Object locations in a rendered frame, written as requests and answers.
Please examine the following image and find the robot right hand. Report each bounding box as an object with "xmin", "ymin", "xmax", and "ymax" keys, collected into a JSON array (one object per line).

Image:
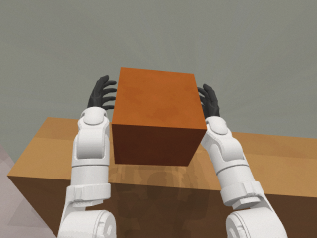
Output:
[{"xmin": 197, "ymin": 83, "xmax": 220, "ymax": 120}]

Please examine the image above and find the pedestal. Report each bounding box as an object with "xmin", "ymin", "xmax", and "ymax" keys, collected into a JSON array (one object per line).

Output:
[{"xmin": 7, "ymin": 117, "xmax": 317, "ymax": 238}]

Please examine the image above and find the left robot forearm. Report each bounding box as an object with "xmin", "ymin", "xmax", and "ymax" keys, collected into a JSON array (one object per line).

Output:
[{"xmin": 57, "ymin": 107, "xmax": 111, "ymax": 238}]

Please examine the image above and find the robot left upper arm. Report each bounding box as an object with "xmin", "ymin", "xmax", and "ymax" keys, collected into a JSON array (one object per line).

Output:
[{"xmin": 58, "ymin": 210, "xmax": 117, "ymax": 238}]

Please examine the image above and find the right robot forearm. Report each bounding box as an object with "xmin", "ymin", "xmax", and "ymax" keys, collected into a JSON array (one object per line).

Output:
[{"xmin": 201, "ymin": 116, "xmax": 288, "ymax": 238}]

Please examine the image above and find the carton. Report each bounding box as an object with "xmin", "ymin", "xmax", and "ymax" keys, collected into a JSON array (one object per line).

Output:
[{"xmin": 111, "ymin": 67, "xmax": 208, "ymax": 167}]

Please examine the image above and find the robot left hand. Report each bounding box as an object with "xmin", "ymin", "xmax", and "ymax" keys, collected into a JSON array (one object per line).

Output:
[{"xmin": 87, "ymin": 75, "xmax": 117, "ymax": 110}]

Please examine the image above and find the robot right upper arm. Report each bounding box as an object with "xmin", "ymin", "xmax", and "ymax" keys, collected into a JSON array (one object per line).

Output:
[{"xmin": 226, "ymin": 207, "xmax": 287, "ymax": 238}]

